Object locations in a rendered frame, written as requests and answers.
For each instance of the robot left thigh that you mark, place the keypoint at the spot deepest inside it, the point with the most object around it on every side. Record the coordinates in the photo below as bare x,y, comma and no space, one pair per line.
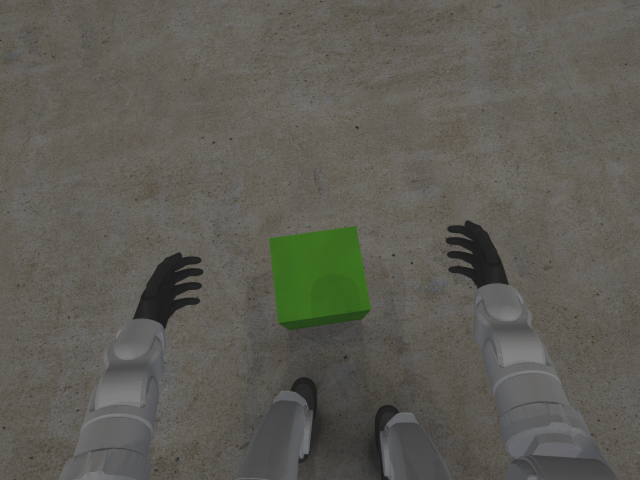
283,436

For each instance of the robot right forearm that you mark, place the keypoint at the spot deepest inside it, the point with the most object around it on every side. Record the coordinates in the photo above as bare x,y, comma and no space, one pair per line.
536,417

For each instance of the robot left forearm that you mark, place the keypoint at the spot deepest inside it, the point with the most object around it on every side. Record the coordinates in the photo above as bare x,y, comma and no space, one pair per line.
119,422

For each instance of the robot left hand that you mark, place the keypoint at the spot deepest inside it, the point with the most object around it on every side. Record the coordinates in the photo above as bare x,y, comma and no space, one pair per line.
157,301

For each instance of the right robot upper arm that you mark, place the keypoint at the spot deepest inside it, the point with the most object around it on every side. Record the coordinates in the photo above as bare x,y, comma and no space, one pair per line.
535,467

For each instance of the robot right hand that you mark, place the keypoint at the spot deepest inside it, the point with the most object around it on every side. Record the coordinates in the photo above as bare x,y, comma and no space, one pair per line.
488,267

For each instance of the robot left shin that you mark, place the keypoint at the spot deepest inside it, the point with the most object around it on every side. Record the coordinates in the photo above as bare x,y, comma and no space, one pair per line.
290,396

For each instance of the carton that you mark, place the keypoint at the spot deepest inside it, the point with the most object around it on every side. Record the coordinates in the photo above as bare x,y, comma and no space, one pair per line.
319,278

